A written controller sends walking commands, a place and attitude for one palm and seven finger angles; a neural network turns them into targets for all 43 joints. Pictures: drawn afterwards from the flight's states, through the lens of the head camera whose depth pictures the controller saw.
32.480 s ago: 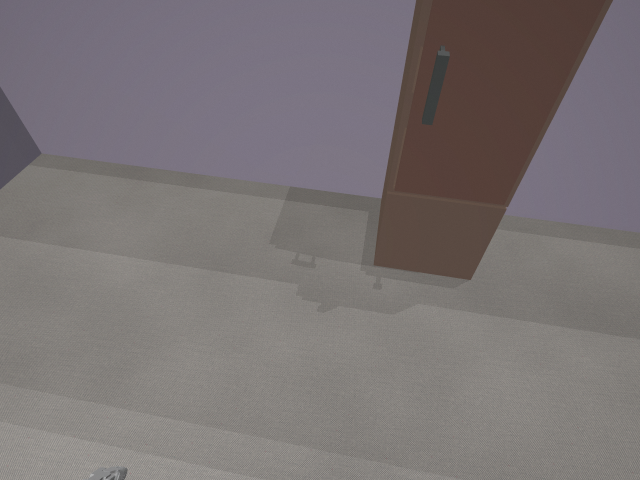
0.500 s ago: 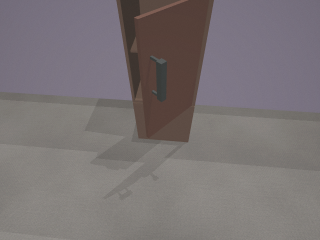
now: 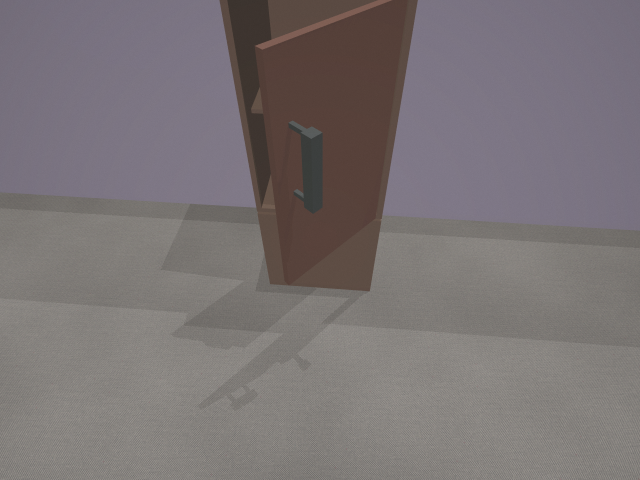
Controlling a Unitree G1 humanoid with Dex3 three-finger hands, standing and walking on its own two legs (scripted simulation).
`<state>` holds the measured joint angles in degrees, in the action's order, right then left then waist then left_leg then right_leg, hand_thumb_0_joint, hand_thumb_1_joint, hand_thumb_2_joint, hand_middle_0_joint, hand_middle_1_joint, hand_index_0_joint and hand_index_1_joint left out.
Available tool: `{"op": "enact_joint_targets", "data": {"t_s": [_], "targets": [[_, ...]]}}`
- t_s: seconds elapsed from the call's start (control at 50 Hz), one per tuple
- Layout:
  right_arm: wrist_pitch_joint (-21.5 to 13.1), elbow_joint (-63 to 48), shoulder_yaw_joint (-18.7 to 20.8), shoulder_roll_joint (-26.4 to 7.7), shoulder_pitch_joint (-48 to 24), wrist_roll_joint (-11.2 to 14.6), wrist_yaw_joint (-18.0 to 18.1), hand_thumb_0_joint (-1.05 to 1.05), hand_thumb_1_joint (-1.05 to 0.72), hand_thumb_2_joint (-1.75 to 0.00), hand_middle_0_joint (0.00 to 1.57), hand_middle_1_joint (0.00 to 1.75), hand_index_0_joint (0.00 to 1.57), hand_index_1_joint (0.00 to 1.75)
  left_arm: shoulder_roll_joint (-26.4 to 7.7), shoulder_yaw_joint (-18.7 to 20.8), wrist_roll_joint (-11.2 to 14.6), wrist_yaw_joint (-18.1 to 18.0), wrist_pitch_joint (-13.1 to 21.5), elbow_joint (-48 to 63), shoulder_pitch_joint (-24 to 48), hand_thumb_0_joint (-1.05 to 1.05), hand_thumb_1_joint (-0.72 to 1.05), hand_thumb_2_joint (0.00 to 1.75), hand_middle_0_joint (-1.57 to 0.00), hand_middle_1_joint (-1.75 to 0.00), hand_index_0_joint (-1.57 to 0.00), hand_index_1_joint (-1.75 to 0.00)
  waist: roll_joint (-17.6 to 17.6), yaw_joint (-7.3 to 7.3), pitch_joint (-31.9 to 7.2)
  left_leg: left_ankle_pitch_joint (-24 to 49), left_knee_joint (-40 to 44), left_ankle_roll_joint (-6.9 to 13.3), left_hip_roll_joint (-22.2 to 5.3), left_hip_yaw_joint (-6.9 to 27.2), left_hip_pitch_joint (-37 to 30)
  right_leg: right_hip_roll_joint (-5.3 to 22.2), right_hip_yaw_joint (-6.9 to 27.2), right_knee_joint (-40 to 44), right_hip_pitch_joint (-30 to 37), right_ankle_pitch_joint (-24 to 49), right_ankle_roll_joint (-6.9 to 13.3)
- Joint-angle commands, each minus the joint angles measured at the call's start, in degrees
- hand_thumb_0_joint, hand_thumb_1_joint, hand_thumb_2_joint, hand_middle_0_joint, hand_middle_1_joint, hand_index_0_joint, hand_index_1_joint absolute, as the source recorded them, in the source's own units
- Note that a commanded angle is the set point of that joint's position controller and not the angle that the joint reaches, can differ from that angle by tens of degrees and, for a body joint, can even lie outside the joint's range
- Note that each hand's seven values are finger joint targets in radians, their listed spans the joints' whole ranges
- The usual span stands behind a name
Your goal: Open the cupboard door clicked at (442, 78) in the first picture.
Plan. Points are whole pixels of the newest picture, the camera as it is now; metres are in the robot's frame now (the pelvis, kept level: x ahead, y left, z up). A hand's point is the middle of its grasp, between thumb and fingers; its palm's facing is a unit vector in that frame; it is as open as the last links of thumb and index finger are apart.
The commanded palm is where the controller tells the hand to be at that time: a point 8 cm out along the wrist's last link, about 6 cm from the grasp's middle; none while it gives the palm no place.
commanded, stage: look to check the result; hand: left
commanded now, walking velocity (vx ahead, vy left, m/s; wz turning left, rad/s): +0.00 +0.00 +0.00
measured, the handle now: (304, 168) +0.63 +0.06 +0.02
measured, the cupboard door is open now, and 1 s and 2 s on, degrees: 49 49 49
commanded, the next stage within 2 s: walk to a spot facing it in 0.54 s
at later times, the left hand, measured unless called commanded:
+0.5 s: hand out of the picture +0.04 +0.20 -0.17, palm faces +0.01 -0.96 -0.27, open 7.4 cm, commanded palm none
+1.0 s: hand out of the picture +0.06 +0.19 -0.18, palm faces -0.08 -0.97 -0.23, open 7.4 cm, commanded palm none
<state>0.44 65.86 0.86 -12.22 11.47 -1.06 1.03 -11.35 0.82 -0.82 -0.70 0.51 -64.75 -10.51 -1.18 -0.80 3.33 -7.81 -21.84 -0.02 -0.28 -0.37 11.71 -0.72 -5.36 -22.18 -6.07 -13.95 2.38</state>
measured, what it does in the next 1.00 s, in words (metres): stands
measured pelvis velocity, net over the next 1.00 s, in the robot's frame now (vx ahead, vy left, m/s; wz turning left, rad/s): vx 0.02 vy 0.00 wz -0.13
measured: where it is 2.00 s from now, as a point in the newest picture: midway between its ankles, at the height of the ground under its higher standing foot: outside the picture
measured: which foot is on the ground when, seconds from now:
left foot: down 0.00-1.00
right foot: down 0.00-1.00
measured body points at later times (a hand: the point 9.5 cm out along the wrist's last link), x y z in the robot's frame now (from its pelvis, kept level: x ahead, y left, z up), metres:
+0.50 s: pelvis +0.02 -0.01 +0.00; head +0.03 -0.02 +0.45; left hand +0.04 +0.25 -0.15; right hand +0.06 -0.25 -0.16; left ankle +0.05 +0.12 -0.74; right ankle -0.02 -0.09 -0.74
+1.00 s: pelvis +0.02 +0.00 -0.01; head +0.05 -0.01 +0.44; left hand +0.07 +0.24 -0.16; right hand +0.01 -0.25 -0.17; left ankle +0.05 +0.12 -0.74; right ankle -0.02 -0.09 -0.74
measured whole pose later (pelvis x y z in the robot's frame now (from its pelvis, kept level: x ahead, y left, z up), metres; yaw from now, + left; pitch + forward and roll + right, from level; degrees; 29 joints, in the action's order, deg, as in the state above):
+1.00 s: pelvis +0.02 +0.00 -0.01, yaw -8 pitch -1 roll +0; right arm 2.0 60.8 2.8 -10.7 12.2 -1.1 2.6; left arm -11.0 3.6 -1.2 -0.1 -3.3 -61.0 -13.2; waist -0.5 0.1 4.5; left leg -15.1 -30.6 -0.8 -4.0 -6.9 14.4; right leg -3.5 1.3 -30.6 -11.5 -18.2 3.1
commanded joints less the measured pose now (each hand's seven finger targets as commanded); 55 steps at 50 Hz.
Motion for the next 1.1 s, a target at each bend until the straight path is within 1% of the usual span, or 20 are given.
{"op": "enact_joint_targets", "data": {"t_s": [0.0,0.14,0.24,0.3,0.38,0.5,0.56,0.62,0.66,0.7,0.78,0.86,0.92,0.94,0.98,1.0,1.02,1.04,1.06,1.08], "targets": [[-0.5,-2.2,0.9,-7.4,0.6,-0.1,0.5,0.0,-0.9,-0.9,0.2,0.3,0.2,0.3,-10.0,1.7,0.3,-0.9,0.8,1.6,-2.2,0.0,0.9,0.9,-0.2,-0.3,-0.2,-0.3,0.6,0.58,-0.8,5.3,2.4,1.3,-5.5,4.8,-2.8,8.1,6.7,6.9,-3.3,4.3,1.1],[-0.4,-2.1,0.7,-7.8,0.2,0.0,0.6,0.0,-0.9,-0.9,0.2,0.3,0.2,0.3,-10.2,1.5,0.4,-0.8,0.6,0.9,-2.2,0.0,0.9,0.9,-0.2,-0.3,-0.2,-0.3,0.5,0.45,-0.8,5.4,2.7,1.4,-5.8,4.7,-3.6,8.1,6.7,7.3,-3.0,4.8,1.0],[-0.5,-2.1,0.7,-8.3,0.0,0.0,0.7,0.0,-0.9,-0.9,0.2,0.3,0.2,0.3,-10.6,1.4,0.5,-0.9,0.8,0.9,-2.3,0.0,0.9,0.9,-0.2,-0.3,-0.2,-0.3,1.0,0.44,-2.2,7.6,2.4,1.4,-6.0,4.5,-4.7,8.2,6.4,6.9,-1.7,8.8,0.8],[-0.3,-2.1,0.6,-8.6,-0.6,0.1,0.7,0.0,-0.9,-0.9,0.2,0.3,0.2,0.3,-10.7,1.4,0.4,-1.0,0.7,0.8,-2.4,0.0,0.9,0.9,-0.2,-0.3,-0.2,-0.3,0.8,0.55,-0.9,6.8,2.6,1.4,-5.9,4.6,-4.5,8.1,6.5,7.4,-2.6,7.3,0.7],[-0.4,-2.0,0.6,-8.4,-0.5,0.0,0.7,0.0,-0.9,-0.9,0.2,0.3,0.2,0.3,-10.8,1.3,0.5,-1.0,0.8,0.8,-2.4,0.0,0.9,0.9,-0.2,-0.3,-0.2,-0.3,1.4,0.49,-2.0,7.7,2.7,1.3,-6.0,4.5,-4.9,8.1,6.6,7.3,-1.4,9.4,0.6],[-0.4,-2.0,0.6,-8.4,-0.9,0.1,0.7,0.0,-0.9,-0.9,0.2,0.3,0.2,0.3,-10.5,1.3,0.4,-1.1,0.8,0.8,-2.4,0.0,0.9,0.9,-0.2,-0.3,-0.2,-0.3,1.5,0.61,-1.0,7.0,3.1,1.3,-6.0,4.5,-4.8,7.9,6.6,7.8,-2.0,8.0,0.5],[-0.5,-1.9,0.5,-8.2,-0.9,0.0,0.7,0.0,-0.9,-0.9,0.2,0.3,0.2,0.3,-10.4,1.2,0.4,-1.1,0.8,0.9,-2.3,0.0,0.9,0.9,-0.2,-0.3,-0.2,-0.3,0.3,0.61,-1.4,8.2,3.1,1.3,-6.1,4.3,-5.1,8.1,6.6,7.4,-1.3,9.9,0.5],[-0.6,-2.0,0.4,-8.0,-0.7,0.0,0.8,0.0,-0.9,-0.9,0.2,0.3,0.2,0.3,-10.3,1.4,0.4,-1.1,0.8,1.0,-2.3,0.0,0.9,0.9,-0.2,-0.3,-0.2,-0.3,1.3,0.67,-1.7,8.8,3.1,1.3,-6.2,4.2,-5.2,8.2,6.3,7.2,-0.7,11.3,0.5],[-0.6,-1.9,0.4,-7.7,-0.3,0.0,0.9,0.0,-0.9,-0.9,0.2,0.3,0.2,0.3,-10.1,1.4,0.4,-1.1,0.7,1.0,-2.2,0.0,0.9,0.9,-0.2,-0.3,-0.2,-0.3,1.2,0.57,-1.2,8.5,3.1,1.2,-6.3,3.9,-5.3,8.0,6.8,7.5,-1.3,11.3,0.5],[0.1,-1.8,0.2,-4.8,1.7,-0.1,1.2,0.0,-0.9,-0.9,0.2,0.3,0.2,0.3,-7.4,1.3,0.4,-1.3,-0.2,1.2,-3.6,0.0,0.9,0.9,-0.2,-0.3,-0.2,-0.3,0.6,0.39,-0.8,8.1,0.9,0.6,-6.6,2.1,-5.0,7.9,7.8,6.1,-2.6,13.2,0.4],[0.9,-3.5,1.8,-6.1,2.9,-0.2,1.8,0.0,-0.9,-0.9,0.2,0.3,0.2,0.3,-9.3,3.1,0.1,-1.0,-1.6,3.5,-3.7,0.0,0.9,0.9,-0.2,-0.3,-0.2,-0.3,2.3,0.29,-1.3,5.3,-3.7,0.3,-7.1,-1.1,-2.0,8.1,10.6,1.4,-3.0,18.4,1.7],[1.2,-6.1,2.8,-5.8,2.9,-0.1,2.1,0.0,-0.9,-0.9,0.2,0.3,0.2,0.3,-9.7,4.3,-0.1,-0.6,-2.4,6.1,-3.2,0.0,0.9,0.9,-0.2,-0.3,-0.2,-0.3,3.7,0.05,-0.9,0.2,-7.0,0.1,-6.9,-2.7,-0.2,8.5,14.3,-0.1,-6.4,16.5,3.2],[1.0,-7.6,3.3,-6.2,3.0,-0.2,2.2,0.0,-0.9,-0.9,0.2,0.3,0.2,0.3,-9.3,4.6,-0.2,-0.2,-2.7,7.7,-2.5,0.0,0.9,0.9,-0.2,-0.3,-0.2,-0.3,0.7,0.04,-0.8,-0.9,-5.3,0.9,-8.9,-1.5,-1.0,6.3,14.4,-3.0,-9.8,13.4,2.6],[1.0,-7.9,3.5,-6.9,3.2,-0.4,2.3,0.0,-0.9,-0.9,0.2,0.3,0.2,0.3,-8.7,4.7,-0.2,0.0,-2.8,8.3,-2.3,0.0,0.9,0.9,-0.2,-0.3,-0.2,-0.3,-1.9,-0.02,-0.5,-1.3,-3.6,1.7,-10.6,0.1,-1.4,4.7,13.6,-5.2,-11.7,11.4,1.9],[0.6,-8.4,4.1,-9.1,4.4,-0.6,2.4,0.0,-0.9,-0.9,0.2,0.3,0.2,0.3,-7.1,4.6,-0.2,0.5,-3.1,9.6,-1.8,0.0,0.9,0.9,-0.2,-0.3,-0.2,-0.3,-7.7,-0.18,-1.2,-1.7,1.9,5.3,-16.9,5.9,-2.2,0.7,9.6,-15.1,-15.1,3.6,0.4],[0.3,-8.8,4.4,-10.0,4.9,-0.7,2.4,0.0,-0.9,-0.9,0.2,0.3,0.2,0.3,-6.2,4.6,-0.2,0.7,-3.3,10.2,-1.5,0.0,0.9,0.9,-0.2,-0.3,-0.2,-0.3,-11.2,0.08,-1.8,-1.1,5.3,8.3,-21.6,9.6,-1.7,-0.5,6.7,-23.4,-16.4,-8.9,-0.4],[0.0,-9.2,4.5,-10.5,5.2,-1.0,2.4,0.0,-0.9,-0.9,0.2,0.3,0.2,0.3,-6.1,4.8,-0.2,1.0,-3.6,11.0,-0.5,0.0,0.9,0.9,-0.2,-0.3,-0.2,-0.3,-11.8,-0.24,-2.9,0.6,7.4,10.6,-24.4,11.3,-1.8,0.0,5.8,-30.3,-17.6,-17.5,-0.8],[-0.3,-9.7,4.5,-10.7,4.5,-1.2,2.4,0.0,-0.9,-0.9,0.2,0.3,0.2,0.3,-5.6,4.9,-0.2,1.3,-3.6,11.7,0.1,0.0,0.9,0.9,-0.2,-0.3,-0.2,-0.3,-10.0,0.17,-3.0,3.3,6.5,11.2,-24.8,10.1,-1.6,1.5,6.7,-31.5,-17.6,-19.0,-0.7],[-0.5,-10.1,4.5,-10.7,3.4,-1.3,2.3,0.0,-0.9,-0.9,0.2,0.3,0.2,0.3,-4.9,4.8,-0.2,1.6,-3.4,11.8,-0.2,0.0,0.9,0.9,-0.2,-0.3,-0.2,-0.3,-8.2,1.0,-3.7,7.4,4.5,10.4,-23.9,7.1,-1.0,2.2,6.3,-29.1,-15.9,-17.9,-0.7],[-0.5,-10.7,4.5,-10.8,1.8,-1.4,2.2,0.0,-0.9,-0.9,0.2,0.3,0.2,0.3,-4.5,4.8,-0.1,1.7,-3.3,11.5,-2.0,0.0,0.9,0.9,-0.2,-0.3,-0.2,-0.3,-8.3,2.16,-4.2,9.2,2.1,8.7,-22.6,3.4,1.0,2.5,5.3,-24.7,-11.9,-15.6,-0.7]]}}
